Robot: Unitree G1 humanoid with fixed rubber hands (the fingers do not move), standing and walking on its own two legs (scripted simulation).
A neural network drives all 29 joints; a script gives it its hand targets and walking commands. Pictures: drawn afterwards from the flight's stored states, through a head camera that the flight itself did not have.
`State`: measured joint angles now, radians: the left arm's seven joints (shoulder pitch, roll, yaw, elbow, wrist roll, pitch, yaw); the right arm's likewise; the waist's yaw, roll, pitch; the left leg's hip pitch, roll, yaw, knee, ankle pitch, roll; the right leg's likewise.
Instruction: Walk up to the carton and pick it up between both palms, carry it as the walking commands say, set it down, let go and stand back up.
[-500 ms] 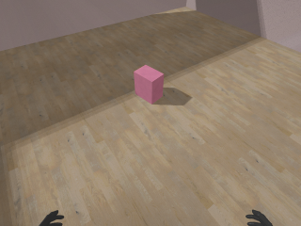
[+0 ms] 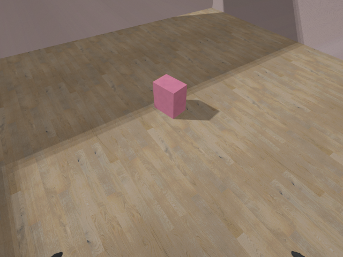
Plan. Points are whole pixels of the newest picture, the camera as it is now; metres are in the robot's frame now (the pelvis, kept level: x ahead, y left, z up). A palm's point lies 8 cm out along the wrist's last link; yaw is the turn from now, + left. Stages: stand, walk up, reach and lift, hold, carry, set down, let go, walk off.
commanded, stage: stand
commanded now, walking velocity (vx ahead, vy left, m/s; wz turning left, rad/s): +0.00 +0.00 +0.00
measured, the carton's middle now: (169, 96) +1.49 +0.02 -0.64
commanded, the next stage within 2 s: walk up in 0.56 s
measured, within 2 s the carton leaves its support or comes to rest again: neither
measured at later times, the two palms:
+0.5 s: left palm out of the picture +0.10 +0.31 -0.10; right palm out of the picture +0.10 -0.31 -0.10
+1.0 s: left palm (59, 245) +0.19 +0.28 -0.07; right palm out of the picture +0.08 -0.38 -0.10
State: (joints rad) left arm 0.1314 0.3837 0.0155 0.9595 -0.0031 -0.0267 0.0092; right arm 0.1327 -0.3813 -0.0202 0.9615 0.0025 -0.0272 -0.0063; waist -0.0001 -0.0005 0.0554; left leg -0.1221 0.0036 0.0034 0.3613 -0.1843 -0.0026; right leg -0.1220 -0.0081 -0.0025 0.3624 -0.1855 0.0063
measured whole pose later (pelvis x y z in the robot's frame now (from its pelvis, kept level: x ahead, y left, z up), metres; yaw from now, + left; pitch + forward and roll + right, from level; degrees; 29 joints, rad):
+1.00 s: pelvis +0.05 -0.04 -0.01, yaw -3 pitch -3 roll +1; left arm 0.26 0.44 0.09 0.70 0.04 -0.03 -0.07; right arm 0.35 -0.44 -0.11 0.76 -0.05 -0.05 0.02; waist -0.04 0.01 0.04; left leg -0.09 0.05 0.04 0.44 -0.33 0.05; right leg -0.35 -0.07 -0.03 0.64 -0.35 -0.03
